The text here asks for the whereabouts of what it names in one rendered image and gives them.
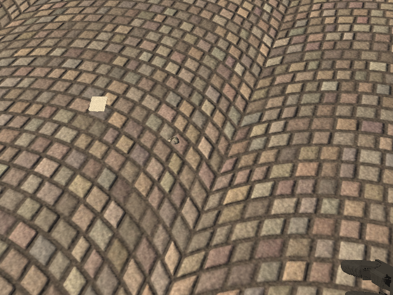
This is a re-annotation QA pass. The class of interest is robot right hand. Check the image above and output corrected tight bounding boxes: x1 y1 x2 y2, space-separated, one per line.
341 259 393 295

